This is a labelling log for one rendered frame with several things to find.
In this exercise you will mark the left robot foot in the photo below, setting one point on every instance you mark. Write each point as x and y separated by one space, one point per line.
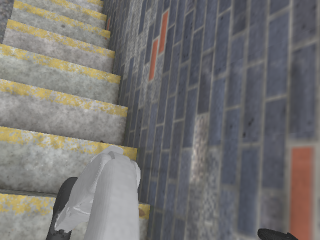
60 202

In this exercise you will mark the robot right hand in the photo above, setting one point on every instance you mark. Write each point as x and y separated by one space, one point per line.
268 234

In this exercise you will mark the left robot thigh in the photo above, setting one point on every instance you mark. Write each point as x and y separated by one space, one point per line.
115 209

